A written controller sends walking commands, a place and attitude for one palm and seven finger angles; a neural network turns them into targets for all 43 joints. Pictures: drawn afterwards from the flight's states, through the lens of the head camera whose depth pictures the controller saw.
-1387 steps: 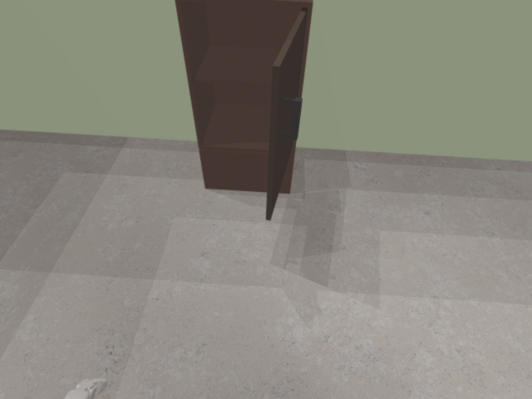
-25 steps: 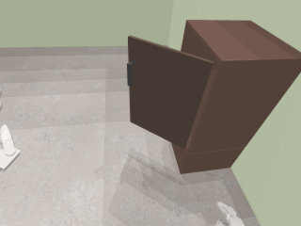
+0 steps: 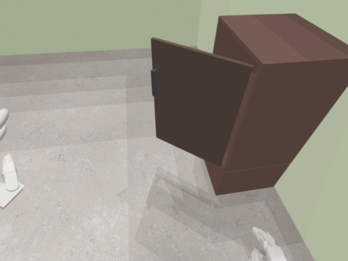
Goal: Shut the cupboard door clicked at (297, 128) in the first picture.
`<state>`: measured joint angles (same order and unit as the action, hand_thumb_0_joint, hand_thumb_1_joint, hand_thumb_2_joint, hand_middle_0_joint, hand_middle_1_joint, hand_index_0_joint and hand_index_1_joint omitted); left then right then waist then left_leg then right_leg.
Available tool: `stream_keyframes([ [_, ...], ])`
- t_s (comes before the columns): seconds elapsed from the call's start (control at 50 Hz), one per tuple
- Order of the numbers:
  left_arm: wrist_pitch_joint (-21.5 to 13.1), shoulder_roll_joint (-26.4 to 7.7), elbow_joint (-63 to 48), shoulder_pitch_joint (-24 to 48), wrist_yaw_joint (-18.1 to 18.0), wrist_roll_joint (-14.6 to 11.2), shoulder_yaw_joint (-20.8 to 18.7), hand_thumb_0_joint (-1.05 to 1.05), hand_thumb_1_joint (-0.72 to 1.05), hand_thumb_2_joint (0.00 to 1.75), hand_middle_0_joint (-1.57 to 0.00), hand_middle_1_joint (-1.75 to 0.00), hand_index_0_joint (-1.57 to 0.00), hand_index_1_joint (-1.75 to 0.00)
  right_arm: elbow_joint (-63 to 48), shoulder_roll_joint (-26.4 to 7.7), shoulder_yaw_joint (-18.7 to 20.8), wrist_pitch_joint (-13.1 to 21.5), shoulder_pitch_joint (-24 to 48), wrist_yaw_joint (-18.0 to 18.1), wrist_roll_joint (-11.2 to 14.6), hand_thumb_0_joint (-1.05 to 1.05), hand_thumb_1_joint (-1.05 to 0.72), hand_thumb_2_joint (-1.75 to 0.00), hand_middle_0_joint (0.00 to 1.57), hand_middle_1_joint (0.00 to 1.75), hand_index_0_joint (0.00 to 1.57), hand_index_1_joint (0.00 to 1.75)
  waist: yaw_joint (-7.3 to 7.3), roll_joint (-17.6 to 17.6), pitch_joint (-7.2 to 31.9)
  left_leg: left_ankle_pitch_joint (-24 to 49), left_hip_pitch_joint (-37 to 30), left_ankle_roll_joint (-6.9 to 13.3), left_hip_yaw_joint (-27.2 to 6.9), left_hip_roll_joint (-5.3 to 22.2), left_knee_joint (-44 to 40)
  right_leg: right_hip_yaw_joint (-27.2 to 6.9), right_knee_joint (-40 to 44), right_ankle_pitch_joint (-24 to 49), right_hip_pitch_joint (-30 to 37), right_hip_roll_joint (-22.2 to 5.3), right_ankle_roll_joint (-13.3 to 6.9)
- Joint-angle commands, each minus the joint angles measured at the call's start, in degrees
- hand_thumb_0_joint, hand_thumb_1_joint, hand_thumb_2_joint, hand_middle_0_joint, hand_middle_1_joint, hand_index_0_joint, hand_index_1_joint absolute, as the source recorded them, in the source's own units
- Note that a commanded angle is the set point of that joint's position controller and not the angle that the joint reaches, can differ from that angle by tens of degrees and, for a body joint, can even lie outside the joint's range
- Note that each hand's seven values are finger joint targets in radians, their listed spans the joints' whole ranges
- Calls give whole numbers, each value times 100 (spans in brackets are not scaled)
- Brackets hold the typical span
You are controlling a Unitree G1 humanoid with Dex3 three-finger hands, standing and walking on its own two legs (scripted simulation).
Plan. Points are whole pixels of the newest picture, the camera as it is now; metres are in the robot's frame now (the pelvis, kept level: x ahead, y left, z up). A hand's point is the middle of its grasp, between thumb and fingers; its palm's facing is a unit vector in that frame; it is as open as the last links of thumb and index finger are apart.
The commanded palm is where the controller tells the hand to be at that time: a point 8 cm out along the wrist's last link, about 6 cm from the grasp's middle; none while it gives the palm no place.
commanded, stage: stop stepping back and stand still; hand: left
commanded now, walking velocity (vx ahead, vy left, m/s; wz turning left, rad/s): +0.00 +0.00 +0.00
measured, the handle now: (157, 81) +0.84 +0.12 -0.05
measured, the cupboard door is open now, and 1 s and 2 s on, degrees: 50 50 50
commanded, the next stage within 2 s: let the arm hang, fingers relaxed in 0.36 s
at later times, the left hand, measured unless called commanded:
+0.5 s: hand (37, 163) +0.25 +0.27 +0.15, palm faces +0.30 -0.79 -0.54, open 7.4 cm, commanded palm none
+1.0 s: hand out of the picture -0.04 +0.19 -0.17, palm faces +0.03 -0.98 -0.18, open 7.2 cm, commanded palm none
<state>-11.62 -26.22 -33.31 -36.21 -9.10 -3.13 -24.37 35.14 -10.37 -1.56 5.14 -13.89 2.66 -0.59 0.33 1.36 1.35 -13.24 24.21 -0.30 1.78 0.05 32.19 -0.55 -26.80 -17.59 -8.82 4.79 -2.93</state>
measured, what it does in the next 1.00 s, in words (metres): stands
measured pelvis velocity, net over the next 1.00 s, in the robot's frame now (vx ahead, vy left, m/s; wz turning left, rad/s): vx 0.02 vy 0.01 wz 0.01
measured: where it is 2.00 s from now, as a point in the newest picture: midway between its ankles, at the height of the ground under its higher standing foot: outside the picture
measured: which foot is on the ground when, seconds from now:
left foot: down 0.00-1.00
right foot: down 0.00-1.00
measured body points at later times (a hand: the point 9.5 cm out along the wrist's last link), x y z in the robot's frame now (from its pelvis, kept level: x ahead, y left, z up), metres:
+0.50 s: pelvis +0.04 +0.01 +0.00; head +0.05 +0.02 +0.45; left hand +0.23 +0.31 +0.18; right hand +0.19 -0.23 -0.08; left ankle +0.09 +0.10 -0.73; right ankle -0.04 -0.09 -0.73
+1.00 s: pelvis +0.02 +0.01 +0.00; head +0.04 +0.02 +0.45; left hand -0.04 +0.24 -0.16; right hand +0.01 -0.22 -0.15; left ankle +0.09 +0.10 -0.73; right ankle -0.04 -0.09 -0.73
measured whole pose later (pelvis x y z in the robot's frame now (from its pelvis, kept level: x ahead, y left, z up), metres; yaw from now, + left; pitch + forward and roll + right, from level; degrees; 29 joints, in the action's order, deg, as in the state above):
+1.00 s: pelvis +0.02 +0.01 +0.00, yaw +0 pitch -1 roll -1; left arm 1.3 -10.1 62.5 -22.6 -1.5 0.6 -0.1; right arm 61.0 -9.9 -0.6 -1.8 -17.2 1.7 -1.2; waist 0.2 -0.3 -3.1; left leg -7.8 17.7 2.9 1.0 -1.3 26.5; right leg 0.5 -23.4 -17.9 -4.4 3.0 -1.8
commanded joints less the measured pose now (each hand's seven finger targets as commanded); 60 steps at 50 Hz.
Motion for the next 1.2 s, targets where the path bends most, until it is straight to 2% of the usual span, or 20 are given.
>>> stream_keyframes([
  [0.0,-23,-684,88,646,-200,-82,-607,0,90,90,-20,-30,-20,-30,-643,-827,339,113,396,170,120,0,-90,-90,20,30,20,30,145,-609,47,417,-1121,64,-448,361,-216,-972,844,170,-1078,-1128,-149],
  [0.06,-28,-691,519,1293,-131,5,-342,0,90,90,-20,-30,-20,-30,-569,-909,352,195,529,310,173,0,-90,-90,20,30,20,30,71,-170,-219,567,-1453,203,-653,614,-676,-688,713,531,-1194,-693,257],
  [0.14,-157,-745,-72,2097,-80,133,-170,0,90,90,-20,-30,-20,-30,-626,-919,249,304,679,339,132,0,-90,-90,20,30,20,30,33,253,-347,-877,-935,324,-1305,871,-1744,-345,450,132,-724,-447,323],
  [0.2,-293,-762,-694,1845,-102,161,-248,0,90,90,-20,-30,-20,-30,-742,-852,234,440,654,302,93,0,-90,-90,20,30,20,30,-24,620,119,-1185,-997,347,-1346,873,-2024,-209,294,234,-267,-405,290],
  [0.24,-337,-1092,-1062,1243,-138,155,-680,0,90,90,-20,-30,-20,-30,-786,-852,263,489,620,252,41,0,-90,-90,20,30,20,30,-78,884,508,-912,-1085,264,-1203,766,-1948,-163,342,313,-4,-399,231],
  [0.26,-374,-940,-1197,937,-127,118,-633,0,90,90,-20,-30,-20,-30,-830,-777,248,484,618,226,47,0,-90,-90,20,30,20,30,-60,985,660,-638,-1128,226,-1058,711,-1797,-130,379,392,94,-425,204],
  [0.34,-351,-1203,-822,-324,-162,-49,-1247,0,90,90,-20,-30,-20,-30,-831,-794,301,342,476,179,34,0,-90,-90,20,30,20,30,-49,525,1141,1196,-1225,133,-679,592,-1034,-239,475,1181,380,-538,155],
  [0.42,-272,-923,-390,-276,-137,-162,-1056,0,90,90,-20,-30,-20,-30,-799,-835,341,148,437,197,121,0,-90,-90,20,30,20,30,39,387,1117,2148,-1492,125,-469,638,-648,-382,431,1953,93,-608,196],
  [0.44,319,606,3399,805,594,136,2070,0,90,90,-20,-30,-20,-30,-46,-1295,421,759,1095,-262,358,0,-90,-90,20,30,20,30,224,265,472,3554,-1470,134,-420,665,171,120,-186,2810,-778,-911,111],
  [0.46,924,344,3780,976,752,243,1802,0,90,90,-20,-30,-20,-30,269,-1658,598,483,602,-311,202,0,-90,-90,20,30,20,30,163,205,777,3884,-1835,75,-453,712,208,-251,-185,2472,-866,-962,87],
  [0.52,1135,441,4325,1266,814,382,1923,0,90,90,-20,-30,-20,-30,444,-1558,520,91,300,-264,75,0,-90,-90,20,30,20,30,61,-447,610,2993,-1324,378,-750,918,-6,-124,-437,998,-793,-769,101],
  [0.56,1124,363,4956,1481,833,427,1959,0,90,90,-20,-30,-20,-30,468,-1475,412,-63,379,-239,28,0,-90,-90,20,30,20,30,-5,-1163,498,2464,-1080,450,-849,784,-54,-284,-210,1176,-568,-848,26],
  [0.62,1155,454,6064,1799,811,440,2042,0,90,90,-20,-30,-20,-30,711,-1172,330,-311,461,-221,-44,0,-90,-90,20,30,20,30,45,-1718,120,1082,-981,321,-703,358,104,-756,265,1176,-883,-1235,-196],
  [0.66,1193,492,6685,1933,774,412,2144,0,90,90,-20,-30,-20,-30,928,-1027,291,-479,395,-236,-103,0,-90,-90,20,30,20,30,110,-994,-122,792,-1135,231,-570,230,62,-905,472,849,-1079,-1328,-316],
  [0.72,1207,616,7476,1916,753,381,2229,0,90,90,-20,-30,-20,-30,1292,-891,225,-566,284,-210,-108,0,-90,-90,20,30,20,30,134,321,-431,776,-1237,256,-780,374,-480,-782,582,38,-1074,-1031,-191],
  [0.78,1192,918,8210,1487,726,385,2171,0,90,90,-20,-30,-20,-30,1608,-715,229,-552,167,-134,-105,0,-90,-90,20,30,20,30,-28,1044,-370,453,-933,345,-971,480,-933,-624,638,188,-413,-876,-100],
  [0.82,1185,896,8612,1349,745,358,2231,0,90,90,-20,-30,-20,-30,1815,-687,214,-551,68,-103,-79,0,-90,-90,20,30,20,30,-57,1246,-234,287,-970,339,-970,482,-1051,-592,683,289,-171,-869,-116],
  [0.9,1146,1067,9152,1285,747,353,2304,0,90,90,-20,-30,-20,-30,2155,-641,245,-541,-266,-45,-39,0,-90,-90,20,30,20,30,19,389,-93,418,-1378,339,-981,557,-1093,-547,873,324,-184,-858,-98],
  [1.02,1150,1293,9650,1092,711,356,2373,0,90,90,-20,-30,-20,-30,2534,-553,252,-566,-503,-15,-21,0,-90,-90,20,30,20,30,34,-410,-605,98,-1376,349,-935,577,-1336,-502,1018,74,-476,-846,-64],
  [1.18,1151,1425,9862,891,664,369,2392,0,90,90,-20,-30,-20,-30,2812,-329,243,-595,-636,-30,-30,0,-90,-90,20,30,20,30,31,-280,-845,-143,-1341,324,-828,528,-1458,-531,1013,-168,-717,-848,-30],
])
